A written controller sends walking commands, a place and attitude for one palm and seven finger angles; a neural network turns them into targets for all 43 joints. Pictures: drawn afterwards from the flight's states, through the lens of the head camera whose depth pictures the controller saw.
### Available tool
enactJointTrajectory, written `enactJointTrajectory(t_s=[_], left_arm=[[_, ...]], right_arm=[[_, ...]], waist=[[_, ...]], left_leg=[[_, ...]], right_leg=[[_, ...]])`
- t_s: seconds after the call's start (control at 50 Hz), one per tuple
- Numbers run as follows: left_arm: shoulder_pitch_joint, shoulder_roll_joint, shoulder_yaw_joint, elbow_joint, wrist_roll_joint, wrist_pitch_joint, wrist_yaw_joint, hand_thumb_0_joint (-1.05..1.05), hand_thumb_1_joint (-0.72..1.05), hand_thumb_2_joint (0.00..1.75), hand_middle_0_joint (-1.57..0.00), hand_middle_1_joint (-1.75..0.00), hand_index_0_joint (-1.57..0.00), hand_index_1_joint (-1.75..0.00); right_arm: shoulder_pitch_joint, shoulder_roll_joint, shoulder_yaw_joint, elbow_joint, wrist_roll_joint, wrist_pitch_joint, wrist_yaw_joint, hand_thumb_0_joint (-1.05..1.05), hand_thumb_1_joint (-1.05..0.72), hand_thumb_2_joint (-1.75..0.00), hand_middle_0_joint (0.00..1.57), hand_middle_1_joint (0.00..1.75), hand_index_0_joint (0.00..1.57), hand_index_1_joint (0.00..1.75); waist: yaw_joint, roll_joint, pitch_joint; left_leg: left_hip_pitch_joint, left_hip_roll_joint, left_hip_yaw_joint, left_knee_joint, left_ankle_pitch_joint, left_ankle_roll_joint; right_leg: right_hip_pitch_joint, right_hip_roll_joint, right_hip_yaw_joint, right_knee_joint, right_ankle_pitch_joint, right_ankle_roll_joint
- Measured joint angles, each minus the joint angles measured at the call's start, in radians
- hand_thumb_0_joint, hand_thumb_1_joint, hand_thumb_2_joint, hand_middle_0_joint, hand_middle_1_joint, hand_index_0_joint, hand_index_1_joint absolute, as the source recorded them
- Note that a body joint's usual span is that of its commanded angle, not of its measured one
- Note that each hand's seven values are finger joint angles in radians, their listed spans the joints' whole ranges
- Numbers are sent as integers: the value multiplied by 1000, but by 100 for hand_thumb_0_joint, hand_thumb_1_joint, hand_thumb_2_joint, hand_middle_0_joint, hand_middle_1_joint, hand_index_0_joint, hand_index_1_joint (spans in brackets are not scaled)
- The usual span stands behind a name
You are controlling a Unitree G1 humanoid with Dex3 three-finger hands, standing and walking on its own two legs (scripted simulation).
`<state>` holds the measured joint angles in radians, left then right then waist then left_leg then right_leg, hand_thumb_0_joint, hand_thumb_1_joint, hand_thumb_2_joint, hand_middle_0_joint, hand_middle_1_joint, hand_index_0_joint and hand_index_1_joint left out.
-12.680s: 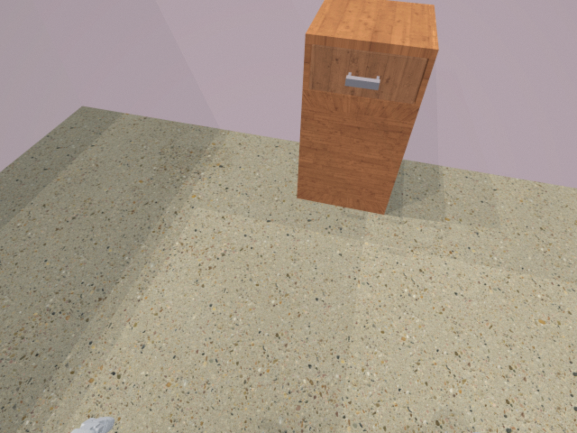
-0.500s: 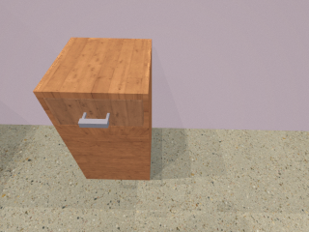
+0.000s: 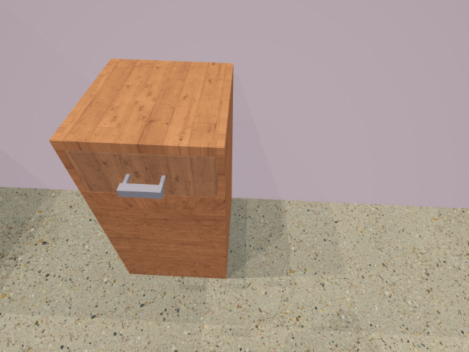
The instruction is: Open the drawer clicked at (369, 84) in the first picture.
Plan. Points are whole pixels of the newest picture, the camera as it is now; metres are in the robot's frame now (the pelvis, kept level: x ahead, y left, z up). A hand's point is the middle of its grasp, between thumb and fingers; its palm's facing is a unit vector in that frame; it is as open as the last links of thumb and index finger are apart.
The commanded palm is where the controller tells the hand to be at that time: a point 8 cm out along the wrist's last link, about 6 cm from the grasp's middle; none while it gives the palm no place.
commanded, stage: come to a stop and stand still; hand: left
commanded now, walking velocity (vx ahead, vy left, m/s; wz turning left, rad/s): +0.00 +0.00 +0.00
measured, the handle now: (143, 184) +0.53 +0.29 -0.11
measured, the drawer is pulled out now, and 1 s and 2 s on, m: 0.00 0.00 0.00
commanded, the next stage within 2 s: look again from close up in 0.08 s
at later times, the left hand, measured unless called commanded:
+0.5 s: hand out of the picture +0.02 +0.22 -0.18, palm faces +0.02 -0.98 -0.19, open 7.4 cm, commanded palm none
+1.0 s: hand (83, 311) +0.19 +0.28 -0.05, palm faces -0.07 -0.46 -0.88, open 7.7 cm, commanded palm +0.13 +0.29 -0.04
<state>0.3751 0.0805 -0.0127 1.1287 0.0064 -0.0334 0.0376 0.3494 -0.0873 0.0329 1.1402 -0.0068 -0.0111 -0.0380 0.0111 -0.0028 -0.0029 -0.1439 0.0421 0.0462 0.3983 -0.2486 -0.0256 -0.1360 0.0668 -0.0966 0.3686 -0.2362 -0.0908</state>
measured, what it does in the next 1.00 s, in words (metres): shifts its weight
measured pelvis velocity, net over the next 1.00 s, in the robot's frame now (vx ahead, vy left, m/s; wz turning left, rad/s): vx -0.02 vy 0.08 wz -0.02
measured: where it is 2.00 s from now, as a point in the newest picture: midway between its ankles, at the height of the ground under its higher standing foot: outside the picture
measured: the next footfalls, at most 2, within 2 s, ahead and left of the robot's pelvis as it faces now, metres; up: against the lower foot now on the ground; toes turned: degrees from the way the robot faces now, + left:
none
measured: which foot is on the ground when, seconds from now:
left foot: down 0.00-1.00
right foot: down 0.00-1.00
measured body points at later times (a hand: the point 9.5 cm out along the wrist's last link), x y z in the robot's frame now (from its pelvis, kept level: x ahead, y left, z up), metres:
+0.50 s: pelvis +0.00 +0.05 -0.01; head +0.00 +0.05 +0.44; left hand +0.02 +0.27 -0.17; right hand -0.01 -0.17 -0.17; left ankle -0.03 +0.13 -0.74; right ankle -0.02 -0.05 -0.74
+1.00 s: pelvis -0.02 +0.08 -0.03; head -0.01 +0.06 +0.42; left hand +0.19 +0.30 +0.00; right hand +0.10 -0.18 -0.14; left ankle -0.03 +0.13 -0.74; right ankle +0.00 -0.02 -0.74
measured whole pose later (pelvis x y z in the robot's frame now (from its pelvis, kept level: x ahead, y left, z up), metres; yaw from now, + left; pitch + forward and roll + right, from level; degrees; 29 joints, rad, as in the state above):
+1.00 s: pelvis -0.02 +0.08 -0.03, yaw -1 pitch +6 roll +1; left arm 0.35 0.29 -0.10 0.10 0.69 0.05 0.33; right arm 0.27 -0.28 -0.02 0.71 -0.04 -0.16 -0.01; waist -0.02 0.04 -0.09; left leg -0.42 -0.10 0.10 0.66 -0.35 0.10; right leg -0.49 0.02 0.03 0.72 -0.33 -0.04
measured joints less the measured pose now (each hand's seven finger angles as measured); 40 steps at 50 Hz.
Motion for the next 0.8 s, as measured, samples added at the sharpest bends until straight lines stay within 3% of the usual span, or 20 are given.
enactJointTrajectory(t_s=[0.18, 0.26, 0.3, 0.38, 0.56, 0.76, 0.78, 0.8], left_arm=[[-15, 11, 4, -11, 0, 0, 3, 0, 91, 89, -20, -30, -19, -30], [-20, 4, 2, -28, 11, -21, 17, 1, 91, 89, -20, -30, -20, -30], [-20, 10, 2, -33, 15, -19, 13, 1, 91, 89, -20, -30, -20, -30], [-40, 33, 4, -32, 10, 0, 6, 1, 91, 89, -20, -30, -20, -30], [-94, 82, 6, -53, 2, 19, 0, 1, 91, 89, -20, -30, -19, -30], [-87, 73, 0, -37, 3, 32, -3, 1, 91, 89, -20, -30, -19, -30], [-85, 70, -4, -33, 5, 27, 4, 1, 91, 89, -20, -30, -19, -30], [-40, 74, -13, -177, 53, 92, 11, 1, 92, 89, -20, -30, -19, -30]], right_arm=[[1, 3, 1, 0, -1, -3, -2, 0, -91, -90, 19, 30, 20, 29], [-20, -30, -19, -40, 3, 24, 6, 2, -92, -90, 20, 30, 20, 29], [-23, -47, -29, -65, 4, 23, 10, 2, -92, -90, 20, 30, 20, 29], [-22, -62, -33, -85, -1, 4, 9, 2, -92, -90, 19, 30, 20, 29], [-15, -57, -3, -64, -10, -2, 9, 2, -93, -90, 19, 30, 20, 29], [-16, -51, 8, -48, -7, -13, 10, 1, -91, -90, 20, 30, 20, 29], [-17, -53, 8, -53, -2, -10, 12, 1, -91, -90, 20, 30, 20, 29], [-4, -60, 11, -89, 5, -13, 9, 2, -92, -90, 20, 30, 20, 29]], waist=[[-1, -1, 0], [-4, 28, 17], [-12, 36, 18], [-29, 37, 10], [-9, 10, -7], [-9, -3, 9], [-10, 2, 10], [-7, 3, 14]], left_leg=[[7, -4, 1, 4, -14, 3], [-102, 3, -19, 223, -94, 27], [-121, 0, -22, 256, -113, 32], [-81, -15, -20, 169, -102, 40], [-29, -75, 11, 105, -70, 86], [0, -109, 29, 44, -40, 116], [-14, -107, 26, 56, -42, 116], [-27, -105, 29, 67, -46, 117]], right_leg=[[4, -5, 1, 12, -17, 3], [-31, 10, 4, 25, -8, 15], [-48, 11, 9, 49, -17, 10], [-68, -4, 8, 120, -57, 28], [-47, -63, 37, 120, -56, 74], [-39, -95, 58, 100, -42, 104], [-44, -93, 54, 97, -40, 107], [-59, -91, 59, 108, -38, 105]])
